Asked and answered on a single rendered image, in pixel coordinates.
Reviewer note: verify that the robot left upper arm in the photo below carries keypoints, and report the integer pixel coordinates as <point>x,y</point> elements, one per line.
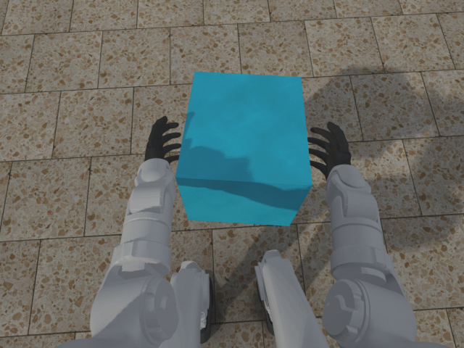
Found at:
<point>132,313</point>

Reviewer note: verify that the robot right forearm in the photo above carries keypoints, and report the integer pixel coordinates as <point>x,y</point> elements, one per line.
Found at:
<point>358,245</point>

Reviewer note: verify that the robot left forearm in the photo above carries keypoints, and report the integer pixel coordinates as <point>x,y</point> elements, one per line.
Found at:
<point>144,245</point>

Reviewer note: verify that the robot left hand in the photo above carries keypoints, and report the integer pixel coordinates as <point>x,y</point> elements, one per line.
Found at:
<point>155,148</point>

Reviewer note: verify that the robot right upper arm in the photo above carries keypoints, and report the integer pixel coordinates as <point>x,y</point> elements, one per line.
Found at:
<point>358,314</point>

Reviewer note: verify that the robot left foot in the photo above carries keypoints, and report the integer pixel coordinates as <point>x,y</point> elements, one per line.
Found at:
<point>205,332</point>

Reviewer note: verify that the robot left thigh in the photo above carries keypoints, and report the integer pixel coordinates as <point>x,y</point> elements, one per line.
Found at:
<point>192,295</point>

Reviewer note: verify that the carton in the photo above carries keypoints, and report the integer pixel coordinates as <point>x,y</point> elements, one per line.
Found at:
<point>244,155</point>

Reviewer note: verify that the robot right hand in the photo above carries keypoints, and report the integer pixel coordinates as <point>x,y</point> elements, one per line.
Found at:
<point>337,149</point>

